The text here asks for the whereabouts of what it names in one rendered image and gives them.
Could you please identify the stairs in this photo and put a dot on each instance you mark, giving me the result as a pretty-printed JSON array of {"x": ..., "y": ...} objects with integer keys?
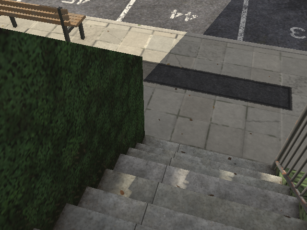
[{"x": 162, "y": 185}]

